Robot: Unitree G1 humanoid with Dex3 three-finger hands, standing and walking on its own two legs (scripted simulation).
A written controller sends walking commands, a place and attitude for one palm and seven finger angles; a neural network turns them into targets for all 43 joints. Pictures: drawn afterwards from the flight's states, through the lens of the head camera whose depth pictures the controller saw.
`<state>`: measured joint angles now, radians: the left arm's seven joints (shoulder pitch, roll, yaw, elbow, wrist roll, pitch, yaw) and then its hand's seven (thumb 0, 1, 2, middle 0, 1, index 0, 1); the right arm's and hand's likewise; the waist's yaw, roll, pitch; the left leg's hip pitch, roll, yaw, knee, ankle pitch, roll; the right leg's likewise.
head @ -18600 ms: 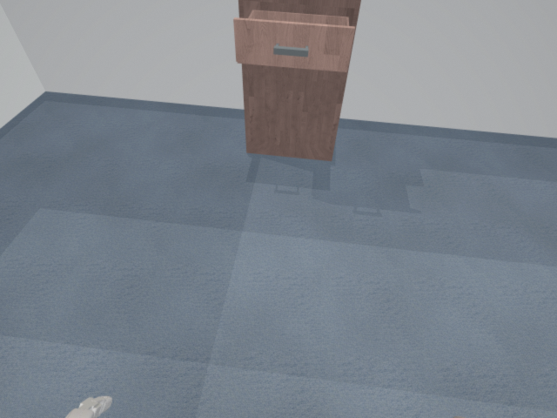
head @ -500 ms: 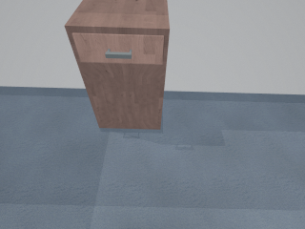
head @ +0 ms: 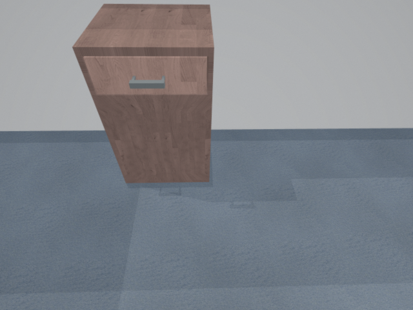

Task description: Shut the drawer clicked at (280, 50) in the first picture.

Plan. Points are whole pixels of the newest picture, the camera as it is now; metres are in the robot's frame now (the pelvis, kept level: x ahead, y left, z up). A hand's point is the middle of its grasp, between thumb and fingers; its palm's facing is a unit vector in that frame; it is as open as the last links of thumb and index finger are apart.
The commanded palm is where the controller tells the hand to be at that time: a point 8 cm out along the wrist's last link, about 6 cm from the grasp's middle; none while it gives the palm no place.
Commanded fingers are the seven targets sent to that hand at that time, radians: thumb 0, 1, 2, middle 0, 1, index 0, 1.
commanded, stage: let the arm hang, fingers relaxed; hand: left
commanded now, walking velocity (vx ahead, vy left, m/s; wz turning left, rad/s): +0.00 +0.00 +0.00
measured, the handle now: (148, 81) +0.90 +0.27 -0.06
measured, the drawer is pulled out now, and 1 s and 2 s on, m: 0.00 0.00 0.00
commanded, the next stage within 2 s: look to check the result in 0.08 s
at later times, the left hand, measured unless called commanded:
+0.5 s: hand out of the picture -0.01 +0.15 -0.17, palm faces +0.06 -0.98 -0.18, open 7.4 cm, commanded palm none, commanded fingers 0.00 0.90 0.90 -0.20 -0.30 -0.20 -0.30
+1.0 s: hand out of the picture +0.02 +0.16 -0.17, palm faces +0.04 -0.98 -0.20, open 7.4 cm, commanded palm none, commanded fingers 0.00 0.90 0.90 -0.20 -0.30 -0.20 -0.30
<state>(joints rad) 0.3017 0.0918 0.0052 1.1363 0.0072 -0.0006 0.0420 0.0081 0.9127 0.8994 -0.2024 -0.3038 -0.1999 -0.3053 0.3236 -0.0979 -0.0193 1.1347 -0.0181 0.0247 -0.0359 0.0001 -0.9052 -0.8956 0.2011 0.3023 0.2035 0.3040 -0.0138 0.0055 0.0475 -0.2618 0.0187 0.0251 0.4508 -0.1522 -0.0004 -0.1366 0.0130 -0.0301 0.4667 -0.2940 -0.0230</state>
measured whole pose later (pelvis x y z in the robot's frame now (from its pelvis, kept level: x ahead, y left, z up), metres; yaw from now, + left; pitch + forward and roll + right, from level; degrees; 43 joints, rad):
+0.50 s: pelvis +0.02 -0.01 +0.00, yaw +0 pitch -2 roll +0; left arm 0.32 0.11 0.01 1.15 0.00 -0.01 0.05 0.00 0.91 0.90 -0.20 -0.30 -0.19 -0.30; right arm 0.28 -0.12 -0.02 1.14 -0.01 0.02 -0.05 0.01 -0.91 -0.90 0.20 0.30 0.20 0.30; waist 0.00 0.01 0.06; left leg -0.22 0.03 0.03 0.44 -0.18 -0.01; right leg -0.09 0.02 -0.03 0.43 -0.30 -0.03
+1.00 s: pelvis +0.03 -0.01 +0.00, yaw -1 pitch -2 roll +0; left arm 0.28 0.13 0.02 1.14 0.00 -0.01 0.04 0.00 0.91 0.90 -0.20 -0.30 -0.19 -0.30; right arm 0.26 -0.14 -0.02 1.14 -0.01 0.01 -0.04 0.00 -0.91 -0.90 0.20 0.30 0.20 0.30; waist 0.00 0.01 0.06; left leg -0.20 0.03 0.03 0.42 -0.19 -0.02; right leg -0.06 0.03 -0.02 0.40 -0.30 -0.03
